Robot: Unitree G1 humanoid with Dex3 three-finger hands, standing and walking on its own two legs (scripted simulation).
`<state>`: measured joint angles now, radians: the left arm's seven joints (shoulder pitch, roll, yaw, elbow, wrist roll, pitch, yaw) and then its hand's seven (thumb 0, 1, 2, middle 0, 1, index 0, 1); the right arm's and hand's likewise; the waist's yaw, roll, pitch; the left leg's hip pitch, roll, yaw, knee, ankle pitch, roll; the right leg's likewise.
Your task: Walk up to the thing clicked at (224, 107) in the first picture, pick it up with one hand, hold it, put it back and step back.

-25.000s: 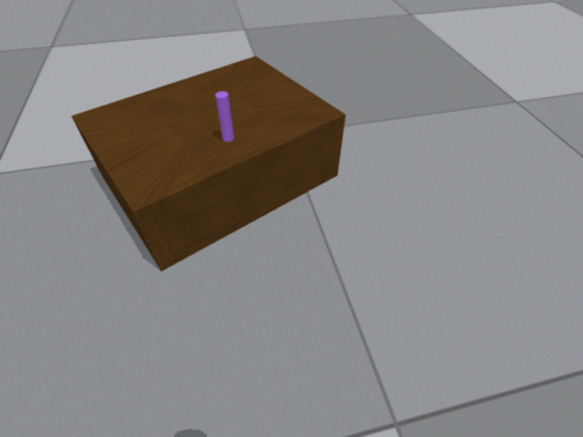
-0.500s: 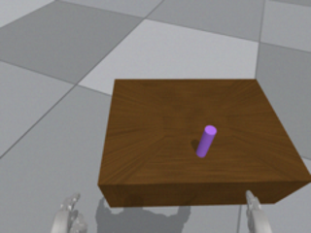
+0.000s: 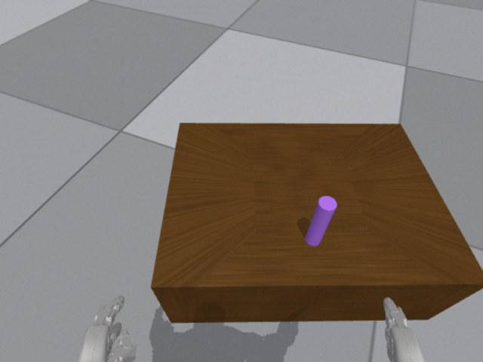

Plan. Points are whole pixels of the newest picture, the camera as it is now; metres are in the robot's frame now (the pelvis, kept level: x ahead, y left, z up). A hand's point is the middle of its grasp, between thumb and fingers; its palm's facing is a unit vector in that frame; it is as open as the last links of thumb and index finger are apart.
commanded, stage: home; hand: right
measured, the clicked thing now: (319, 222) +0.54 -0.22 -0.27
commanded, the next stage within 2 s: stand in 0.98 s
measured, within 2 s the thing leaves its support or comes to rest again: neither
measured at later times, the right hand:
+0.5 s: hand (366, 353) +0.17 -0.19 -0.06, palm faces +0.13 +0.95 -0.28, open 17.5 cm
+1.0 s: hand (368, 355) +0.17 -0.19 -0.06, palm faces +0.13 +0.95 -0.28, open 17.5 cm
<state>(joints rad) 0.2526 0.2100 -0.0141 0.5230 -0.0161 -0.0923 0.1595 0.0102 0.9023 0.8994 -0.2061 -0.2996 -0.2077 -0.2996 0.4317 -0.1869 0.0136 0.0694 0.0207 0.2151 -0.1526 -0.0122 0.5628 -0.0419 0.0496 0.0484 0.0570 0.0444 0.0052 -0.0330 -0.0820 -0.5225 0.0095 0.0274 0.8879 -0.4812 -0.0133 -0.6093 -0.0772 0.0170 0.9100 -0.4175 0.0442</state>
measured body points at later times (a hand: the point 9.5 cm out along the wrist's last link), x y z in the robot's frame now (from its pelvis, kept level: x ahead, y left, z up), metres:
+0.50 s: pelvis +0.00 +0.00 +0.00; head +0.03 +0.00 +0.45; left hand +0.17 +0.24 -0.08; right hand +0.16 -0.24 -0.04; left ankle -0.02 +0.13 -0.69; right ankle +0.02 -0.14 -0.69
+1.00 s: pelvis +0.00 -0.01 +0.00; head +0.02 -0.01 +0.45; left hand +0.16 +0.23 -0.08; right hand +0.16 -0.24 -0.04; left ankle -0.02 +0.13 -0.69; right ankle +0.02 -0.14 -0.69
